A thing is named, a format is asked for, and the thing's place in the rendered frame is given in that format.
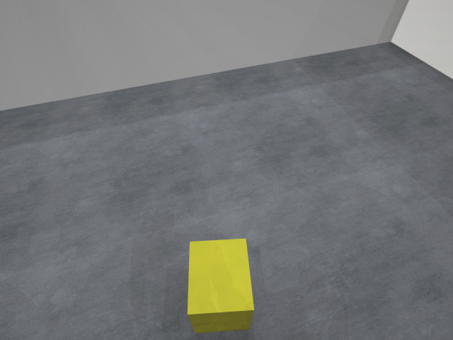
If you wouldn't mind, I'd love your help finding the carton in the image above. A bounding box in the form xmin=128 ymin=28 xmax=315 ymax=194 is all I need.
xmin=188 ymin=239 xmax=254 ymax=333

